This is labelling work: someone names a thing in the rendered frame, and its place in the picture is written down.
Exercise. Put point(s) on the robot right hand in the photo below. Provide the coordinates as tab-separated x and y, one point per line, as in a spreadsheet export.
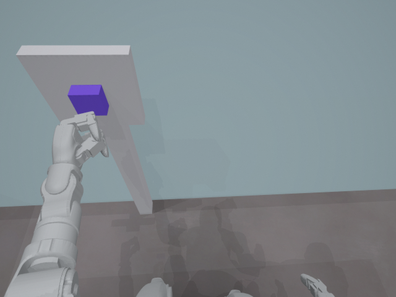
317	288

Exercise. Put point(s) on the button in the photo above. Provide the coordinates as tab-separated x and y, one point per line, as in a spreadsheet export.
86	98

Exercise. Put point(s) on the robot right shin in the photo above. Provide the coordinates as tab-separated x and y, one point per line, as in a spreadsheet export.
234	291

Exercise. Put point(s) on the robot left shin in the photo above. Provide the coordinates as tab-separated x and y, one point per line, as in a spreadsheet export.
157	280

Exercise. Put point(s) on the robot shin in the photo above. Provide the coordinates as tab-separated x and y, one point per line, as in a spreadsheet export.
234	291
157	280

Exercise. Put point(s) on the robot left forearm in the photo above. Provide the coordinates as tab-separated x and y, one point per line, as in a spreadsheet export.
54	239

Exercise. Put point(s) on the robot left upper arm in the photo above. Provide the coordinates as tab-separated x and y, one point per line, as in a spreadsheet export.
61	282

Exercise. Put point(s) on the panel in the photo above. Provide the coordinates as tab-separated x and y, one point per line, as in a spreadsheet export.
54	68

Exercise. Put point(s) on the robot left hand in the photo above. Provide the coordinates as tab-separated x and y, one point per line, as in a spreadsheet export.
70	147

